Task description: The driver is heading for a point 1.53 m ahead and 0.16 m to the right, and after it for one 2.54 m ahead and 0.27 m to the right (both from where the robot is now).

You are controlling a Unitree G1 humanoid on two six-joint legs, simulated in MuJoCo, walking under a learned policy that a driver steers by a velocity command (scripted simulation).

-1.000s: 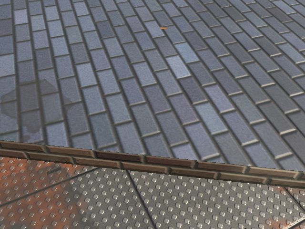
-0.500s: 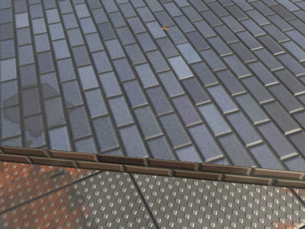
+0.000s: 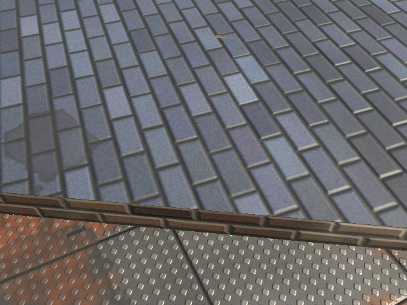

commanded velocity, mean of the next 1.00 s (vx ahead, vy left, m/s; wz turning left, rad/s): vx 0.10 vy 0.00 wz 0.00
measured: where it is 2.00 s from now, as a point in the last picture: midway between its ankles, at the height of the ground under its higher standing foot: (207, 281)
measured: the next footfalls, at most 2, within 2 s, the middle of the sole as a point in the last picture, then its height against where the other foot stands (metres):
right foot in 1.30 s outside the picture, level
left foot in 1.80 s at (179, 262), level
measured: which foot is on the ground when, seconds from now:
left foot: down 0.00-1.00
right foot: down 0.00-0.88, up 0.90-1.00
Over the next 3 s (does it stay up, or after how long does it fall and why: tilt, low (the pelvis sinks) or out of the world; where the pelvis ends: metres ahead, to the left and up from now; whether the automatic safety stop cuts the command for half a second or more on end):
stays up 1.20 0.00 0.13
